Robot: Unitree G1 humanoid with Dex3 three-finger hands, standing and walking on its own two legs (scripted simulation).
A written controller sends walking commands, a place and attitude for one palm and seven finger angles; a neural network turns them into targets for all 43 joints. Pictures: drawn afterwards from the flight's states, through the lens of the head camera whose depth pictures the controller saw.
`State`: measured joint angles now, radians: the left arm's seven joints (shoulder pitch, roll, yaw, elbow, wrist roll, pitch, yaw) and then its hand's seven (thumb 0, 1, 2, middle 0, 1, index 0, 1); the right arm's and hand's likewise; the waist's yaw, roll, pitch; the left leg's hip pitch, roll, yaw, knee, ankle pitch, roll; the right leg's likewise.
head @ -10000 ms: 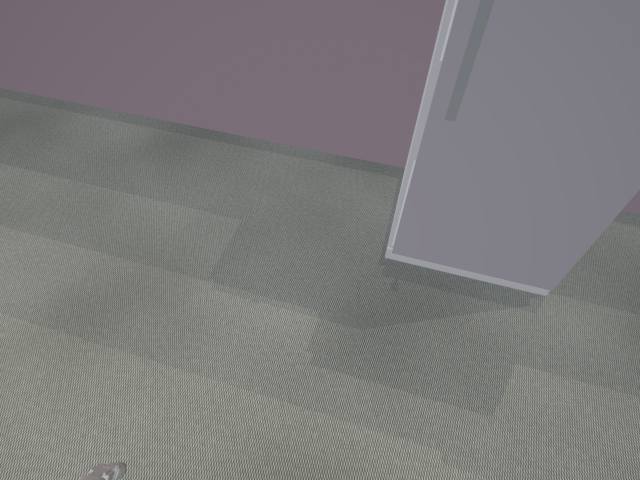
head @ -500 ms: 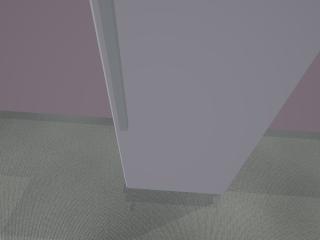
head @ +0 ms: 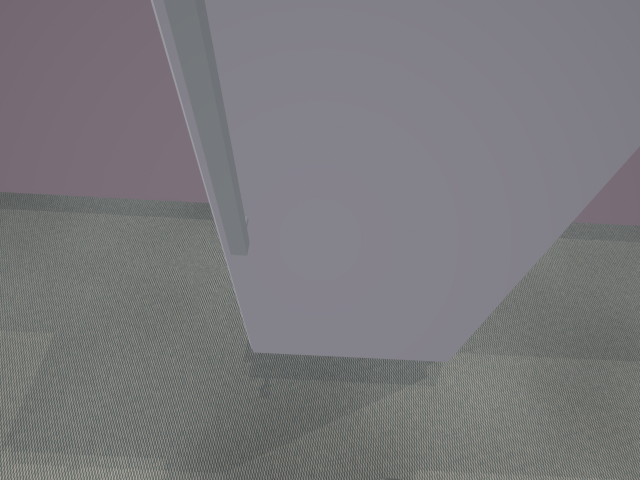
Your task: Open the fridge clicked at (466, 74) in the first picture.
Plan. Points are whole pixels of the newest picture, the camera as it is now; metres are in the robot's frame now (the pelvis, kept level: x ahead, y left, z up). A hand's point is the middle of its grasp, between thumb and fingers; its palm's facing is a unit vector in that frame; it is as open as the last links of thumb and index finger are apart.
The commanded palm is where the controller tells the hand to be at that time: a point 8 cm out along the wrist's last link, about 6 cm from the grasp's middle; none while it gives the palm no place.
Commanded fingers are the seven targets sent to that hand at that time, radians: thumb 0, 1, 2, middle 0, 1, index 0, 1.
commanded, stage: come to a stop and stand still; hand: left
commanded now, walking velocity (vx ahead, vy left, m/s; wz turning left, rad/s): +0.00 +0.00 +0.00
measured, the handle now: (218, 118) +0.47 +0.15 +0.19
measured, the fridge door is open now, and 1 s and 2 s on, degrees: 0 0 0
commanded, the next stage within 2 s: look again from close up in 1.10 s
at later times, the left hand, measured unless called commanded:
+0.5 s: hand out of the picture -0.01 +0.19 -0.17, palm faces +0.07 -0.98 -0.20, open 7.4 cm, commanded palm none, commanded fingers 0.00 0.90 0.90 -0.20 -0.30 -0.20 -0.30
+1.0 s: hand out of the picture -0.03 +0.18 -0.17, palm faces +0.04 -0.98 -0.21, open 7.4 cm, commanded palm none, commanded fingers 0.00 0.90 0.90 -0.20 -0.30 -0.20 -0.30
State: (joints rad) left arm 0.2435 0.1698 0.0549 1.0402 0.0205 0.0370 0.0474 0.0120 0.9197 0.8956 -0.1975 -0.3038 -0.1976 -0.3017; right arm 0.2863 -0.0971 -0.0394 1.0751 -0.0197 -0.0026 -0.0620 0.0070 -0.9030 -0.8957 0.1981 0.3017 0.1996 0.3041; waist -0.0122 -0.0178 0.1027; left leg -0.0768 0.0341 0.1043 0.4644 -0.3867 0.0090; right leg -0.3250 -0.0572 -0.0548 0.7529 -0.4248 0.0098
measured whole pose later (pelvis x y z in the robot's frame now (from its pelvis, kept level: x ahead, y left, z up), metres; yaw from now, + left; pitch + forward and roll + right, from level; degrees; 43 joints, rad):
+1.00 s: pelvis -0.04 +0.01 +0.00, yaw +1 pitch -3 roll +1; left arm 0.29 0.16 -0.01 1.09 0.02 -0.01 0.02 0.00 0.90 0.90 -0.20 -0.30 -0.20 -0.30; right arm 0.32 -0.17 0.00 1.04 -0.02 -0.01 -0.02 0.01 -0.91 -0.90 0.20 0.30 0.20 0.30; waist 0.00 0.01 0.00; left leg -0.14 -0.01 0.09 0.46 -0.27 0.02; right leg -0.27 -0.07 -0.07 0.48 -0.16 0.01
